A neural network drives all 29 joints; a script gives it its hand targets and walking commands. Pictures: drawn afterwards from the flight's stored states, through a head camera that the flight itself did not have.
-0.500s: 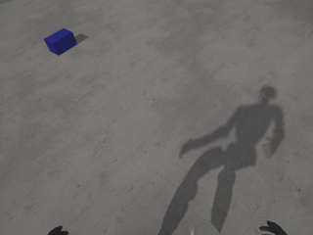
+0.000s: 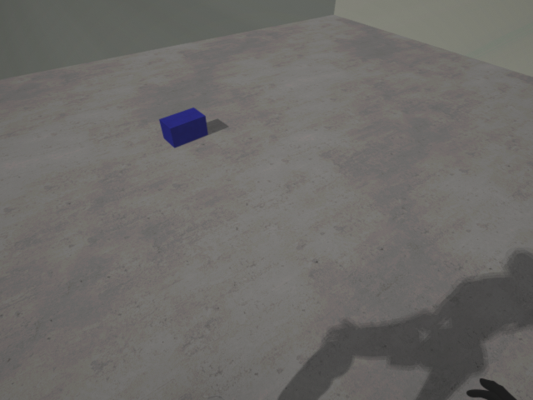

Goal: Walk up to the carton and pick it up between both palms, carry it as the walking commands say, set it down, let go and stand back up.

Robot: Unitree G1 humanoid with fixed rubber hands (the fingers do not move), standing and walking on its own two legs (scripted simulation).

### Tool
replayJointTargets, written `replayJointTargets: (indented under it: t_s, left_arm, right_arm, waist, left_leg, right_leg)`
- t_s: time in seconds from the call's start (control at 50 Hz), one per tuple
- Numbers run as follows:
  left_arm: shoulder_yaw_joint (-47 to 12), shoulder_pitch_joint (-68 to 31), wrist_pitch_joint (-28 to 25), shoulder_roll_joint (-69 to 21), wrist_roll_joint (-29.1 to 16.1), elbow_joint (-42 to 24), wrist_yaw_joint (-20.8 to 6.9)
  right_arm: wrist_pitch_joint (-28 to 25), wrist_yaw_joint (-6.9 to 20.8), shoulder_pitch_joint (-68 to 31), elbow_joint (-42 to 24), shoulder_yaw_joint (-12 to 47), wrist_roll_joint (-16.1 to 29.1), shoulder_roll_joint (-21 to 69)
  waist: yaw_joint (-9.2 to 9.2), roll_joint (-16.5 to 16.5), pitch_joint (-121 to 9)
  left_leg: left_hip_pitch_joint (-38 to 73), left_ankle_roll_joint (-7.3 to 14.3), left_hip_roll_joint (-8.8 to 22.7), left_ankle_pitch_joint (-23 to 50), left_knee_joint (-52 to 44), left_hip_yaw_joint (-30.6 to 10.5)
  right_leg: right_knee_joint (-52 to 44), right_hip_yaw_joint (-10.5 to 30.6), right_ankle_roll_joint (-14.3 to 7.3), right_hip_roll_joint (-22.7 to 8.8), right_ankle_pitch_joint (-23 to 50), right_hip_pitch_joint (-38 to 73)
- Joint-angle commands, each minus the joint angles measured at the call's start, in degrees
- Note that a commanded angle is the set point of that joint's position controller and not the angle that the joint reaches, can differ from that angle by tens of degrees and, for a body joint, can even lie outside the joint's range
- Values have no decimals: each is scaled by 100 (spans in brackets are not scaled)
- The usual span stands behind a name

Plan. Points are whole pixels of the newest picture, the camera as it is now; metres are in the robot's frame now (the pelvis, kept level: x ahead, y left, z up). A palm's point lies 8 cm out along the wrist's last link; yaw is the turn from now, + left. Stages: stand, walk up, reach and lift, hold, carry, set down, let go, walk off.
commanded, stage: walk up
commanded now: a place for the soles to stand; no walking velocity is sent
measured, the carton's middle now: (184, 127) +2.00 +0.66 -0.69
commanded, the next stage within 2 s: none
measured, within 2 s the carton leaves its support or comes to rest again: neither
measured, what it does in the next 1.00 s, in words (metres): walks ahead: left foot, then right foot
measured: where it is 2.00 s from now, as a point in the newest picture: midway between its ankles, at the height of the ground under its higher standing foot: (179, 246)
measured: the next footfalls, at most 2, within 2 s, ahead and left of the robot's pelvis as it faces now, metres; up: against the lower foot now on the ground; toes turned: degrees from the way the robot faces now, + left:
left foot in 0.06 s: +0.20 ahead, +0.16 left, +0.00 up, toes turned +7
right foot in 0.46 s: +0.43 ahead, -0.04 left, +0.00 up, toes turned -9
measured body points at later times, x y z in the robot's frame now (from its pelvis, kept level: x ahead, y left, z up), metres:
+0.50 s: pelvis +0.27 +0.09 -0.02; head +0.30 +0.07 +0.43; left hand +0.41 +0.42 -0.10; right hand +0.29 -0.23 -0.15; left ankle +0.17 +0.16 -0.70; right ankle +0.39 -0.04 -0.73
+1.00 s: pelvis +0.49 +0.22 -0.03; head +0.48 +0.24 +0.42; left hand +0.56 +0.57 -0.14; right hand +0.60 -0.13 -0.11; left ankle +0.55 +0.35 -0.73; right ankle +0.53 +0.11 -0.73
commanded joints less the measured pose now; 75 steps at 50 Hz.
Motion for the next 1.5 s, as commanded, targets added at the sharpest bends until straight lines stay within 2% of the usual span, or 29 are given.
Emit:
replayJointTargets:
  t_s: [0.0,0.02,0.04,0.08,0.14,0.18,0.28,0.36,0.4,0.42,0.48,0.6,0.66,0.72,0.74,0.78,0.86,0.9,0.92,0.94,0.96,1.0,1.12,1.16,1.18,1.2,1.22,1.3,1.48]
  left_arm:
    - [223,-1101,-40,1163,-1,-592,-40]
    - [117,-786,-33,675,-77,-802,-51]
    - [79,-780,29,719,-85,-892,-36]
    - [126,-630,82,1280,-44,-507,1]
    - [92,-707,28,1256,-114,-342,-18]
    - [86,-447,22,1150,-134,-380,-16]
    - [39,-884,2,889,-101,-484,-95]
    - [146,185,-38,833,-54,-180,-10]
    - [442,1395,-16,1633,-69,65,173]
    - [436,909,14,1737,-123,-215,227]
    - [276,47,-106,1268,-102,-541,273]
    - [363,-1249,-72,1635,-58,-803,109]
    - [303,-1425,-77,1589,-37,-860,44]
    - [196,-1283,39,983,81,-870,54]
    - [126,-1134,55,730,-24,-1041,17]
    - [108,-917,145,980,-200,-1047,-29]
    - [238,31,123,1535,-213,-412,-62]
    - [326,1651,74,1559,-217,99,-22]
    - [442,2552,70,1835,-126,411,5]
    - [590,2289,27,2519,-23,362,90]
    - [611,904,59,2595,50,-21,224]
    - [496,364,5,2096,34,-373,360]
    - [349,-895,-99,1585,-64,-565,88]
    - [267,-827,-62,1229,-36,-595,73]
    - [143,-327,-55,799,-74,-657,71]
    - [92,-305,-41,683,-122,-807,79]
    - [123,-313,63,927,-88,-702,81]
    - [110,267,158,1178,-176,-445,-23]
    - [88,-494,15,911,-21,-725,10]
  right_arm:
    - [-211,-232,1213,120,-427,6,-1374]
    - [-273,-372,1698,123,-577,-106,-1873]
    - [-325,-482,1214,-87,-546,-28,-2233]
    - [-332,-516,390,-394,-501,136,-1852]
    - [-491,-677,551,-217,-368,123,-1486]
    - [-496,-694,284,-371,-335,79,-1444]
    - [-534,-590,419,-606,-285,-105,-1203]
    - [-519,-583,-36,-734,-241,18,-1067]
    - [-601,-564,193,-920,-53,19,-588]
    - [-520,-598,261,-788,-74,18,-1031]
    - [-418,-555,224,-621,-89,-90,-962]
    - [-208,-255,443,-448,-131,-10,-1031]
    - [-191,-147,765,-237,-194,-58,-919]
    - [-227,-296,1816,257,-516,-16,-1355]
    - [-235,-390,1973,189,-575,-83,-1671]
    - [-367,-495,921,-419,-578,-138,-1928]
    - [-309,-572,-113,-639,-556,-143,-1967]
    - [-256,-566,-1286,-1009,-510,-156,-1817]
    - [-222,-567,-1891,-1185,-319,-142,-1209]
    - [-231,-629,-1915,-1467,-67,-89,-552]
    - [-153,-707,-1431,-1164,-147,-119,-923]
    - [-189,-581,-1017,-828,-220,-76,-1261]
    - [-379,-384,-429,-667,-150,13,-1053]
    - [-421,-434,1134,0,-347,-49,-1305]
    - [-440,-566,1879,50,-532,-162,-1735]
    - [-493,-654,1526,-204,-508,-174,-1957]
    - [-499,-671,1101,-339,-551,-137,-1922]
    - [-437,-715,392,-589,-421,-31,-1688]
    - [-483,-595,581,-692,-281,-70,-1212]
  waist:
    - [-1132,797,-1]
    - [-1277,2167,-61]
    - [-921,2133,237]
    - [-547,1015,467]
    - [-575,1012,-85]
    - [-394,1290,-30]
    - [-409,705,498]
    - [325,-282,-159]
    - [942,-2217,-794]
    - [707,-1474,-742]
    - [254,-536,-156]
    - [-438,-1927,486]
    - [-683,-1597,433]
    - [-1186,344,108]
    - [-1249,1659,421]
    - [-707,1490,781]
    - [-166,1665,245]
    - [840,1875,-28]
    - [1365,274,-20]
    - [1417,-2020,155]
    - [799,-661,263]
    - [389,153,668]
    - [-408,-1455,1102]
    - [-990,-367,106]
    - [-1278,1349,-222]
    - [-1014,1530,-89]
    - [-738,462,80]
    - [-275,213,-394]
    - [-537,539,250]
  left_leg:
    - [2417,451,-681,-1324,-1135,414]
    - [3269,944,511,-3005,-2273,-1913]
    - [3260,996,1287,-3248,-3453,-3999]
    - [2884,1234,1128,-2760,-3178,-3123]
    - [2849,749,721,344,-2403,-1817]
    - [2569,1194,599,640,-2151,-1221]
    - [2222,1525,882,1003,-2600,-1183]
    - [989,813,276,2380,-705,-189]
    - [-1312,220,-1004,-919,2421,74]
    - [-1771,267,-821,-1584,2956,-505]
    - [-1683,136,-387,-835,2932,-771]
    - [220,-34,179,-1113,603,-527]
    - [1609,44,-190,-94,-68,248]
    - [3125,271,-602,-1056,-355,281]
    - [2667,532,99,-2806,-1632,-1032]
    - [1849,1254,1385,-4437,-3354,-3666]
    - [489,1177,970,-3596,-2545,-2249]
    - [-1215,693,445,-3369,-1636,-1000]
    - [-2371,436,-52,-3302,206,-278]
    - [-3570,236,-1070,-2567,2572,131]
    - [-3261,247,-565,-1745,2984,-1152]
    - [-2773,31,-403,-987,2971,-834]
    - [178,-17,-319,-1001,-394,-164]
    - [2394,121,-705,-953,-1081,44]
    - [3366,666,120,-2146,-1663,-1694]
    - [3504,1307,883,-2727,-2872,-3834]
    - [3271,1597,1233,-2708,-2765,-4140]
    - [2106,1225,889,-2485,-2410,-2373]
    - [1977,1503,875,-559,-2378,-2002]
  right_leg:
    - [1471,285,-821,-99,333,-1693]
    - [3665,218,-582,340,-89,-3139]
    - [4447,1022,-486,854,-988,-4365]
    - [4239,1473,-481,312,-127,-4103]
    - [3625,1786,-419,245,495,-3529]
    - [2909,1722,-390,239,303,-3197]
    - [1312,1310,-287,390,465,-2780]
    - [45,841,-674,812,1362,0]
    - [-1123,4043,-1640,-1147,-597,2109]
    - [-1328,4869,-1911,-1694,-1347,2259]
    - [-1542,3632,-1700,-1332,-1018,1059]
    - [-1798,1685,-1438,-1220,-1330,-1671]
    - [-1258,1210,-1146,-692,-1696,-2707]
    - [1259,794,-825,-29,-2398,-3900]
    - [2524,443,-724,543,-2139,-4096]
    - [4199,1609,-394,605,-769,-4295]
    - [2877,1648,-624,498,-2014,-2391]
    - [1552,1071,-824,752,-885,-101]
    - [481,2149,-887,402,-1246,795]
    - [-1891,5234,-1094,-1200,-4120,700]
    - [-2283,6305,-1042,-1897,-4052,139]
    - [-1533,5255,-909,-1448,-2077,326]
    - [-840,1822,-1444,-488,951,-1549]
    - [1795,1202,-937,98,1900,-1937]
    - [3906,1105,-682,610,1528,-3204]
    - [4435,1410,-571,1235,-823,-4315]
    - [4596,2015,-605,779,-709,-4290]
    - [3469,1793,-618,442,-904,-2945]
    - [1471,1370,-523,477,465,-2902]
